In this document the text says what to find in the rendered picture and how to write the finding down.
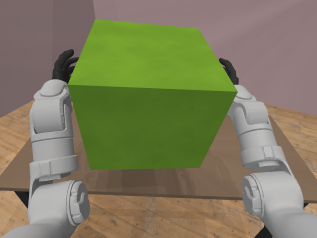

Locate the robot right hand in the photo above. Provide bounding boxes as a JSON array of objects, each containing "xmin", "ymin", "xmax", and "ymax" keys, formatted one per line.
[{"xmin": 219, "ymin": 58, "xmax": 239, "ymax": 85}]

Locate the right robot upper arm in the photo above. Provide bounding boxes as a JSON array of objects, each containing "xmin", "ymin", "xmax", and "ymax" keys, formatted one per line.
[{"xmin": 242, "ymin": 171, "xmax": 317, "ymax": 238}]

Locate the robot right forearm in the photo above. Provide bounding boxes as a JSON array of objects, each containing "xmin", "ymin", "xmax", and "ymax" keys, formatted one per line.
[{"xmin": 226, "ymin": 84, "xmax": 304, "ymax": 208}]

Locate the carton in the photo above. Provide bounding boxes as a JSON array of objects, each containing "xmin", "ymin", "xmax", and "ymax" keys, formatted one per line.
[{"xmin": 68, "ymin": 19, "xmax": 238, "ymax": 170}]

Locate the robot left forearm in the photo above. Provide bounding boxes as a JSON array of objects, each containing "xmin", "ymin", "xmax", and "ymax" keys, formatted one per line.
[{"xmin": 28, "ymin": 79, "xmax": 79, "ymax": 224}]

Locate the left robot upper arm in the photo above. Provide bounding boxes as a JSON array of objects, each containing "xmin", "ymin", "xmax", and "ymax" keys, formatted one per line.
[{"xmin": 1, "ymin": 180, "xmax": 91, "ymax": 238}]

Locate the robot left hand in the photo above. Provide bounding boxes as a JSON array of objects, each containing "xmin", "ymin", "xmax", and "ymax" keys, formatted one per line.
[{"xmin": 52, "ymin": 49, "xmax": 79, "ymax": 84}]

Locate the table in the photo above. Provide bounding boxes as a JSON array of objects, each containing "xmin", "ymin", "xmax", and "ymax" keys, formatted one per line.
[{"xmin": 0, "ymin": 105, "xmax": 317, "ymax": 238}]

